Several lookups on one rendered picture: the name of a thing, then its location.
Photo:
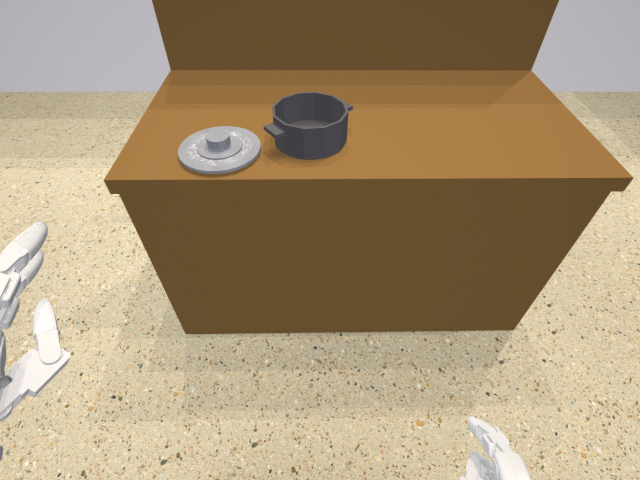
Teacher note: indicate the pot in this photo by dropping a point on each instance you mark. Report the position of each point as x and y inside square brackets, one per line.
[309, 125]

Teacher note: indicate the table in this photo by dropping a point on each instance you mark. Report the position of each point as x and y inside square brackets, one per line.
[463, 184]

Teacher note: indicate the robot left hand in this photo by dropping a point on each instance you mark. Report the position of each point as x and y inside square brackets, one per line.
[20, 261]

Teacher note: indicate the robot right hand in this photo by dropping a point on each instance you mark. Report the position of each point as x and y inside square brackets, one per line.
[506, 465]

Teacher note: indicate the lid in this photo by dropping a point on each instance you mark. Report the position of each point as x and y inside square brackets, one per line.
[195, 154]

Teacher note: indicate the knob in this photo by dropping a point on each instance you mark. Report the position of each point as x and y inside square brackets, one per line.
[218, 139]

